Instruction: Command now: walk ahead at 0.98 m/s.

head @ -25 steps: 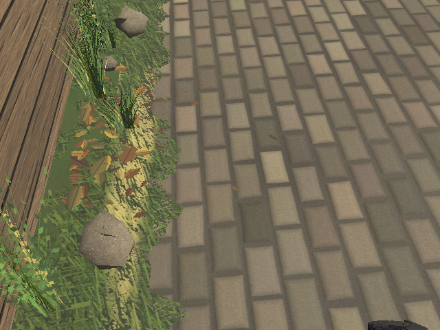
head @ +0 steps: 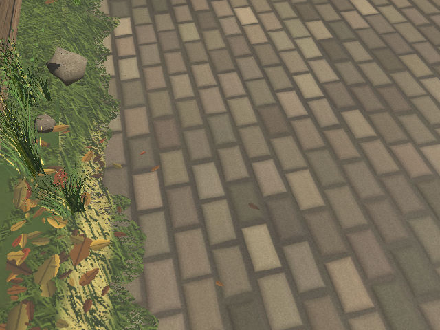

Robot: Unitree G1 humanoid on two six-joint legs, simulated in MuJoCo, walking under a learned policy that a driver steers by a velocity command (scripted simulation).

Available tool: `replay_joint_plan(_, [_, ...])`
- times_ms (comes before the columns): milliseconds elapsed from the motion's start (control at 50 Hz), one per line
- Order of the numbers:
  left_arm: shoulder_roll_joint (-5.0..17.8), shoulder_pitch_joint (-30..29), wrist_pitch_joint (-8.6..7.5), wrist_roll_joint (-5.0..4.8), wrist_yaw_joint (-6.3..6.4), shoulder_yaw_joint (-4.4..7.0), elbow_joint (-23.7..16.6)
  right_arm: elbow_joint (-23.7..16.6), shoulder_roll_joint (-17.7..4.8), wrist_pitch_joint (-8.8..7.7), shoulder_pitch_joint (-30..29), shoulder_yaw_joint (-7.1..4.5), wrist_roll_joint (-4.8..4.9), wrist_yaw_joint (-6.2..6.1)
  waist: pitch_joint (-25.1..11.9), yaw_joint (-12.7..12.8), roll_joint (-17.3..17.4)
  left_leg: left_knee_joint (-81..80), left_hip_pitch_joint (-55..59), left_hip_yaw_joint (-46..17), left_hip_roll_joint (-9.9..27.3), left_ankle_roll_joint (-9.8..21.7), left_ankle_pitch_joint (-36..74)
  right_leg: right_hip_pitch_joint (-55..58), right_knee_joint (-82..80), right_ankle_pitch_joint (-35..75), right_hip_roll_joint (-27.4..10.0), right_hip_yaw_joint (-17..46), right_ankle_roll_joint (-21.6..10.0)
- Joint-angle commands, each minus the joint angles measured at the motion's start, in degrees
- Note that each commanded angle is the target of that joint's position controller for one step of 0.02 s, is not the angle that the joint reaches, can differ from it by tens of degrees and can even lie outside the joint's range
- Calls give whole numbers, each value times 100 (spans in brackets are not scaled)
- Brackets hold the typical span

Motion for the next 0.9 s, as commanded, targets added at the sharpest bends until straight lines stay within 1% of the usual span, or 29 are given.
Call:
replay_joint_plan(20, [191, -697, -55, -83, -23, -59, -446, -265, -831, -131, -53, -64, 51, -70, 936, 195, 180, -837, -1129, -380, 1462, 261, 3892, 1043, -954, 545, 383, -430, -151])
replay_joint_plan(80, [480, -424, -125, -81, 116, 3, -453, -175, -1175, -28, 57, -110, -103, -194, 254, 460, 598, 427, 143, -246, 1684, 94, 7161, 1704, -1225, -310, 1029, -699, -371])
replay_joint_plan(100, [686, 320, -127, -91, 177, 82, -275, -164, -1326, 50, -25, -155, -191, -252, -198, 842, 792, 1410, 221, -257, 1768, 80, 7649, 2460, -1222, -693, 1184, -593, -460])
replay_joint_plan(120, [927, 1503, -120, -91, 263, 199, 77, -186, -1447, 131, -225, -199, -259, -295, -788, 1376, 889, 2823, 21, -216, 1807, 105, 7596, 3569, -1288, -1028, 1224, -459, -581])
replay_joint_plan(140, [1198, 2650, -86, -10, 374, 337, 389, -263, -1413, 160, -509, -213, -267, -290, -1278, 1920, 826, 4542, -937, -142, 1611, 146, 6418, 4972, -1288, -1609, 772, -38, -763])
replay_joint_plan(160, [1692, 3169, -53, 146, 457, 484, 476, -482, -590, 103, -334, -58, -163, -165, -1821, 1608, -442, 6991, -2898, -148, 798, 118, 1850, 6459, -1213, -3141, -791, 2036, -1149])
replay_joint_plan(180, [1573, 2873, -60, 132, 328, 498, 501, -601, -449, -17, 139, -33, 168, -68, -2390, 1095, -1349, 8311, -4644, -1009, 82, 107, -1143, 7297, -2476, -4055, -1621, 5107, -1795])
replay_joint_plan(200, [1161, 2248, -105, 38, 262, 457, 494, -798, -828, -42, -737, -84, 114, -133, -1360, 1028, -478, 8065, -5193, -1118, 651, 283, -366, 6515, -2847, -3988, -1234, 4329, -1469])
replay_joint_plan(220, [760, 1967, -168, 1, 231, 365, 547, -933, -827, -58, -1188, -84, 74, -114, -726, 891, 64, 7669, -5102, -1053, 855, 296, 48, 5536, -2999, -3329, -1095, 3481, -1310])
replay_joint_plan(240, [513, 1781, -213, 48, 225, 302, 612, -957, -685, -19, -1340, -58, -4, -85, -320, 637, 487, 7318, -4831, -1064, 1044, 268, 116, 4700, -3156, -2836, -874, 2907, -1131])
replay_joint_plan(280, [274, 1809, -289, -4, 289, 177, 810, -1030, -372, 177, -1253, 18, -213, 61, 24, 194, 276, 6854, -4392, -1087, 1270, 87, 59, 3581, -3442, -2659, -496, 2148, -889])
replay_joint_plan(320, [377, 1963, -383, -129, 299, 170, 937, -1238, -284, 296, -1647, 63, -271, 157, 414, 97, 126, 6448, -4776, -905, 1490, -108, 151, 3197, -3802, -2500, -323, 1683, -845])
replay_joint_plan(380, [556, 2146, -471, -144, 247, 177, 918, -1748, -483, 283, -2772, 118, -284, 205, 880, 246, 86, 4858, -4948, -452, 1606, -273, 1233, 2807, -4212, -1308, 14, 935, -821])
replay_joint_plan(420, [611, 2276, -528, -228, 236, 178, 888, -1912, -420, 216, -3237, 198, -207, 274, 926, 371, 141, 3490, -4043, -152, 1458, -243, 2211, 2477, -4386, -438, 193, 594, -706])
replay_joint_plan(460, [831, 2512, -544, -278, 259, 208, 948, -2034, -490, 190, -3614, 204, -133, 284, 930, 522, 68, 2846, -3555, -37, 1242, -205, 2800, 2892, -4688, 311, -4, 705, -726])
replay_joint_plan(520, [1175, 2664, -454, -191, 303, 248, 970, -2120, -862, 183, -3576, 93, -166, 160, 430, 463, -121, 2306, -3404, 21, 796, -77, 2147, 4564, -3761, 2772, -172, 743, -584])
replay_joint_plan(540, [1340, 2674, -402, -134, 339, 282, 980, -2022, -1044, 168, -3123, 19, -182, 90, 25, 231, -322, 2297, -2917, -49, 604, -31, 1637, 4903, -3010, 3668, -231, 788, -493])
replay_joint_plan(560, [1497, 2591, -328, -54, 383, 317, 977, -1760, -1270, 147, -2174, -89, -169, 4, -558, -221, -478, 2339, -1959, -169, 489, 23, 1059, 4866, -1828, 3876, -224, 818, -417])
replay_joint_plan(580, [1529, 2376, -274, -22, 408, 342, 923, -1418, -1464, 135, -983, -198, -183, -93, -1104, -823, -424, 2286, -637, -292, 729, 9, 861, 4182, -296, 2985, -5, 754, -365])
replay_joint_plan(600, [907, 2459, -284, 34, 398, 226, 733, -1286, -2000, 143, 44, -356, -337, -217, -1970, -980, 196, 2596, 729, -1673, 2085, 0, -877, 3001, 1808, 889, 316, 654, -397])
replay_joint_plan(620, [62, 3286, -311, -437, 312, 66, 491, -1297, -2251, 147, -223, -436, -458, -128, -2955, -149, 2244, 1185, 1902, -4904, 3478, 507, -2602, 1147, 3811, -2990, 1142, 745, -218])
replay_joint_plan(640, [650, 2673, -280, -396, 396, 149, 421, -1439, -1782, 184, -850, -430, -389, -49, -2271, -140, 1372, 668, 1269, -4827, 3209, 342, -2970, 503, 4086, -2580, 729, 898, -380])
replay_joint_plan(660, [845, 2008, -231, -335, 392, 217, 373, -1440, -1245, 151, -1371, -303, -354, -28, -1238, -106, 673, 762, 383, -3581, 2946, 234, -2180, 307, 3774, -2039, 427, 811, -359])
replay_joint_plan(680, [726, 1623, -205, -234, 340, 210, 351, -1260, -1008, 144, -1241, -265, -349, 7, -561, -117, 153, 773, -498, -2420, 2578, -3, -389, 632, 3332, -1940, 194, 865, -378])
replay_joint_plan(720, [426, 1867, 19, -87, 196, 180, 243, -1079, -791, 103, -1337, -192, -271, -64, -492, 348, 723, 437, -1158, -1880, 2519, 44, -542, 798, 3291, -1849, 10, 759, -258])
replay_joint_plan(740, [365, 1703, 134, -60, 155, 187, 142, -983, -621, 40, -1303, -135, -181, -65, -310, 395, 719, 309, -1352, -1599, 2490, 4, -478, 714, 3275, -1811, -66, 767, -224])
replay_joint_plan(780, [242, 1169, 269, -33, 103, 158, -127, -839, -579, -58, -1229, -130, -45, -50, 162, 458, 353, 104, -1554, -767, 2357, -150, 208, 281, 3039, -1582, -214, 673, -154])
replay_joint_plan(840, [242, 561, 309, -25, -12, 93, -479, -779, -592, -170, -1351, -120, -71, -60, 528, 574, 378, -111, -1900, 444, 1895, -308, 1303, 260, 2138, -540, -80, 269, -168])
replay_joint_plan(900, [400, -45, 288, -48, -126, 63, -754, -743, -907, -197, -1250, -167, -77, -123, 798, 574, 206, -334, -1698, 1065, 1840, -372, 2248, 608, 620, 1, 86, -222, -353])
Keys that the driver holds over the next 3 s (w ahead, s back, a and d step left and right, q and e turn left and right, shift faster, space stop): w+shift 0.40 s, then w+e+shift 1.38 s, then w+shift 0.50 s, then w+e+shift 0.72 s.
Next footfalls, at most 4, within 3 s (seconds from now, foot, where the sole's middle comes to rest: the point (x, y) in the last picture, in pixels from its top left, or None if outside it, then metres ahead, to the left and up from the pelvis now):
0.14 right None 0.36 -0.08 -0.77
0.58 left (176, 233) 0.82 0.13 -0.77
1.06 right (245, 152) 1.18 -0.14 -0.77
1.48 left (260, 80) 1.63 -0.26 -0.77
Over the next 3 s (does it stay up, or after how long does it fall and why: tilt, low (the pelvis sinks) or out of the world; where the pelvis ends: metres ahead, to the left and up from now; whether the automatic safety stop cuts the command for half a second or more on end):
stays up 1.67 -1.53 -0.01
